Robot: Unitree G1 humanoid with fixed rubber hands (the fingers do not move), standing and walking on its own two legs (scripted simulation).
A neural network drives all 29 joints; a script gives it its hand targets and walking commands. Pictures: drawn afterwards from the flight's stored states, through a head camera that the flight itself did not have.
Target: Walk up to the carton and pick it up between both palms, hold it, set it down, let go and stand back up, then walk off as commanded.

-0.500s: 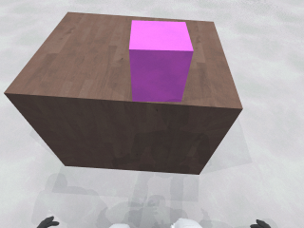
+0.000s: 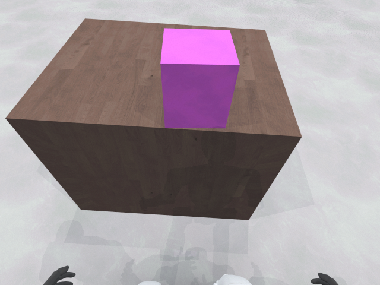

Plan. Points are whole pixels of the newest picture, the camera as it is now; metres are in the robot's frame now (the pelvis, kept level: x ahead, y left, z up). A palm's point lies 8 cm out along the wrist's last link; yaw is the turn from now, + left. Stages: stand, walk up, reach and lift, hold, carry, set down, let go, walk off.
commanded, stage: walk up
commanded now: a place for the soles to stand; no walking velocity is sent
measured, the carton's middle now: (196, 80) +0.63 -0.01 +0.06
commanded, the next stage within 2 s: none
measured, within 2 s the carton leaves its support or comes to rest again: neither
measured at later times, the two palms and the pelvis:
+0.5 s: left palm (72, 278) +0.14 +0.23 -0.04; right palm (357, 249) +0.20 -0.39 -0.09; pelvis +0.11 -0.09 +0.02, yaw +2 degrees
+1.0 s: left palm (74, 231) +0.24 +0.28 -0.09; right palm (313, 197) +0.34 -0.34 -0.10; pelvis +0.23 -0.04 +0.00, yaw +3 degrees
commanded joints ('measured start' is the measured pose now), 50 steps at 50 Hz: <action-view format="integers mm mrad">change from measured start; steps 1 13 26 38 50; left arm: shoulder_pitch -69 280 193 283 260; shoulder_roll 253 289 244 286 201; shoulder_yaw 122 161 133 123 77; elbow -57 6 -28 -31 -20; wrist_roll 7 -6 -38 -31 -37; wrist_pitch -43 -82 -89 -73 -58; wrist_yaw -35 2 26 56 33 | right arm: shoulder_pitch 82 -68 -35 -213 -69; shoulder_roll -343 -177 -215 -197 -235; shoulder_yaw -127 -70 -87 -67 -89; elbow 5 -58 -40 -123 -52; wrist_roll -22 21 27 -20 16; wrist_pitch -48 -41 14 15 11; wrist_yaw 17 6 27 46 4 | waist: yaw -56 139 -4 72 10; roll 180 -73 -99 -29 65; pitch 49 -106 54 -2 95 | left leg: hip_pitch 3 -249 -300 -382 -24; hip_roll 205 28 10 94 273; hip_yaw -492 -64 30 29 -304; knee -439 263 240 -24 -440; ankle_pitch -661 224 240 55 134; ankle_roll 195 71 -1 46 263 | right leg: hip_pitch -214 490 309 553 -91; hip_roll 14 -72 -86 -254 38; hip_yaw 125 240 162 287 150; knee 39 -352 -469 -256 374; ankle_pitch -433 1 576 566 -234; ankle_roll -42 -22 128 -82 -3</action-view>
